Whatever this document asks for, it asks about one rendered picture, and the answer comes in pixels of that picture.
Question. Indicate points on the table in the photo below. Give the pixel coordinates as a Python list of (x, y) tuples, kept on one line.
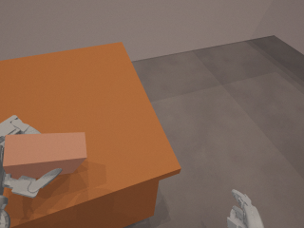
[(95, 90)]

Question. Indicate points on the robot right hand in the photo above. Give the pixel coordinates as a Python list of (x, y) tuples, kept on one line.
[(248, 217)]

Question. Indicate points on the sponge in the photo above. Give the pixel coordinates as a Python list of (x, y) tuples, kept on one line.
[(34, 155)]

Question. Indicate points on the robot left hand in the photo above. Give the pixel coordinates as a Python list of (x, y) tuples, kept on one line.
[(24, 186)]

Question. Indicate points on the left robot forearm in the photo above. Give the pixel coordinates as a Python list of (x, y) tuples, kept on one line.
[(4, 216)]

